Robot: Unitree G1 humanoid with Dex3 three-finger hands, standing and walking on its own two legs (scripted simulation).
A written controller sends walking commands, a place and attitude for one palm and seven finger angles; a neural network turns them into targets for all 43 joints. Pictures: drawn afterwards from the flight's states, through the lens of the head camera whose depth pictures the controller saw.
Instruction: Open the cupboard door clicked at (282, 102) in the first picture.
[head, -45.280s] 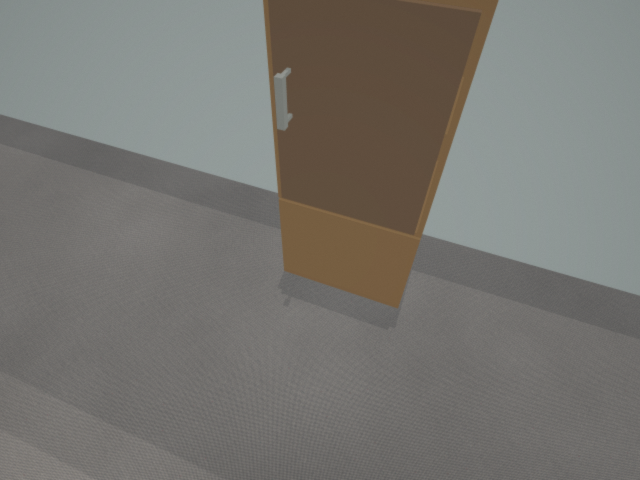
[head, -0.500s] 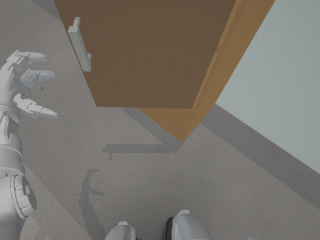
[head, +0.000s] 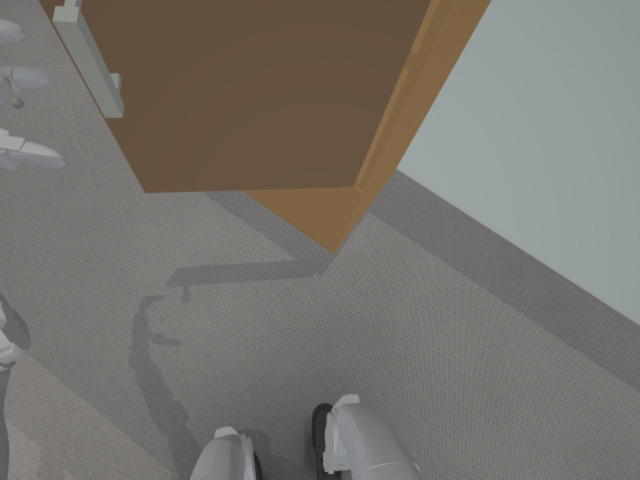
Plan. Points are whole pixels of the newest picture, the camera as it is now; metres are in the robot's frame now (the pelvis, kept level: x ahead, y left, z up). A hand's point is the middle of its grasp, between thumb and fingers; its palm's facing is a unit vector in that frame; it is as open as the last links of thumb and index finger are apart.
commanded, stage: move the hooked fingers beside the handle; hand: left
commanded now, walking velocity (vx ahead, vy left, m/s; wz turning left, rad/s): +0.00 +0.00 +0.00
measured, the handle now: (95, 56) +0.60 +0.20 +0.08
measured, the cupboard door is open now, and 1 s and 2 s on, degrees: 41 41 41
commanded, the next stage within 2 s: slide the fingers in behind the handle in 1.90 s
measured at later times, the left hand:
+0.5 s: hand (1, 96) +0.54 +0.28 +0.08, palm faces -0.02 -1.00 -0.03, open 14.0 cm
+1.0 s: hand (10, 100) +0.53 +0.27 +0.08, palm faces -0.02 -1.00 -0.03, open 14.0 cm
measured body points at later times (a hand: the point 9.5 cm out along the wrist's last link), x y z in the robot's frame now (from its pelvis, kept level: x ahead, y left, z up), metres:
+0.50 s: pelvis +0.02 +0.01 +0.00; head +0.18 +0.05 +0.42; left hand +0.53 +0.33 +0.09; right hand -0.01 -0.26 -0.08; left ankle -0.03 +0.08 -0.67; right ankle +0.05 -0.12 -0.67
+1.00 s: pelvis +0.01 +0.00 +0.00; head +0.18 +0.04 +0.42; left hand +0.53 +0.33 +0.08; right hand -0.01 -0.26 -0.09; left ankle -0.03 +0.08 -0.67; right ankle +0.05 -0.12 -0.67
